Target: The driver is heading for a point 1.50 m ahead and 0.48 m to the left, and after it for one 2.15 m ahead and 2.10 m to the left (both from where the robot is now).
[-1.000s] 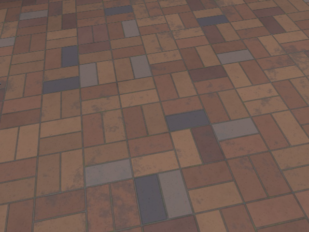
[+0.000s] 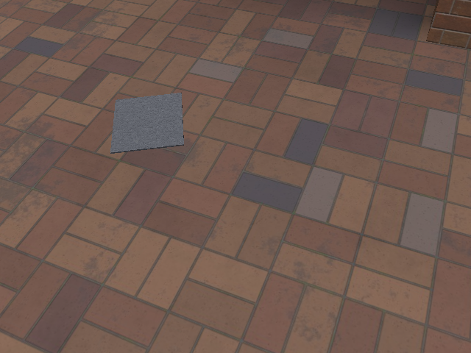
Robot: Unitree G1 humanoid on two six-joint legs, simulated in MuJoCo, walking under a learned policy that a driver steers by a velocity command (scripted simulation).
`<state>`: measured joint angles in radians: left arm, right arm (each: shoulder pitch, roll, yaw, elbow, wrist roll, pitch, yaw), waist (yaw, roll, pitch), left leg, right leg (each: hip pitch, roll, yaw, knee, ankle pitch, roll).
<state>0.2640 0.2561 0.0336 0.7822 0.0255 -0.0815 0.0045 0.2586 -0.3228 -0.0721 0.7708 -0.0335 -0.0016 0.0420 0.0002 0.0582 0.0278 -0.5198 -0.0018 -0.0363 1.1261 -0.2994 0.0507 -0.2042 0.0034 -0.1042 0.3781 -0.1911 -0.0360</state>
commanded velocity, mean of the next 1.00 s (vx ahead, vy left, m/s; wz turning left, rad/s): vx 0.50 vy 0.00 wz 0.56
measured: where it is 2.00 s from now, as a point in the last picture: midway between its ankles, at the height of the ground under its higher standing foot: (126, 226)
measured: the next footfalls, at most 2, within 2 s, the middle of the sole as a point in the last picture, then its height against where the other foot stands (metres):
left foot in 0.32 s outside the picture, level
right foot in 0.84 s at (227, 296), level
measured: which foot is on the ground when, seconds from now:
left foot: up 0.00-0.30, down 0.32-0.86, up 0.88-1.00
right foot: down 0.00-0.34, up 0.36-0.82, down 0.84-1.00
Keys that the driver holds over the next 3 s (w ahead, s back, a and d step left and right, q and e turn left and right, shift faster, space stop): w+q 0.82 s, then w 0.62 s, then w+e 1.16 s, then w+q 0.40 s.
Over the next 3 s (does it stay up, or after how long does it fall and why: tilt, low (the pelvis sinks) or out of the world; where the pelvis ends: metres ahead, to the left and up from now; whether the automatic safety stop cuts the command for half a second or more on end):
stays up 1.47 0.52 -0.01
